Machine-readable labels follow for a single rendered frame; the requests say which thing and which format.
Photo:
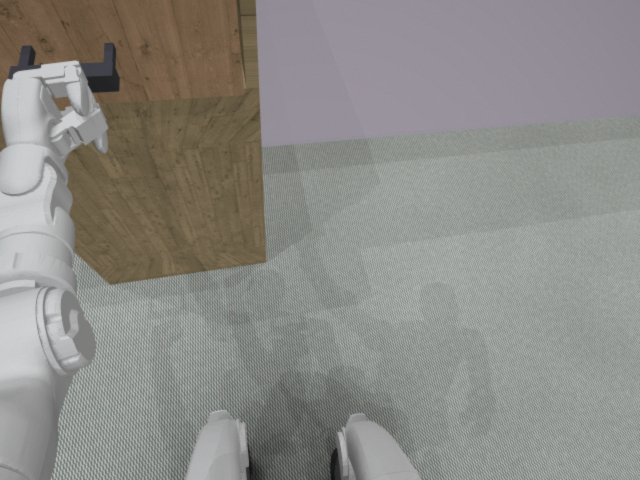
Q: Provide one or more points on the left robot upper arm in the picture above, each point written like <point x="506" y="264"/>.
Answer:
<point x="44" y="341"/>

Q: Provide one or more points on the robot left hand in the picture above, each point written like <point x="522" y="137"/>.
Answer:
<point x="30" y="116"/>

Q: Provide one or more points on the right robot thigh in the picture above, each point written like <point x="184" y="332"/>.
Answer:
<point x="367" y="451"/>

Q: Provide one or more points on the handle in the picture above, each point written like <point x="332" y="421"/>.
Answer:
<point x="101" y="76"/>

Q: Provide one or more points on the robot right shin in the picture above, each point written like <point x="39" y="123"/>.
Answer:
<point x="354" y="418"/>

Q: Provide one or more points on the robot left forearm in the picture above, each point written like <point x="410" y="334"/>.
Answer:
<point x="37" y="235"/>

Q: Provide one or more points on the drawer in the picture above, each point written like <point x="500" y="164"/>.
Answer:
<point x="165" y="49"/>

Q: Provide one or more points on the cabinet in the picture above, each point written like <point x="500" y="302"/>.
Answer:
<point x="180" y="189"/>

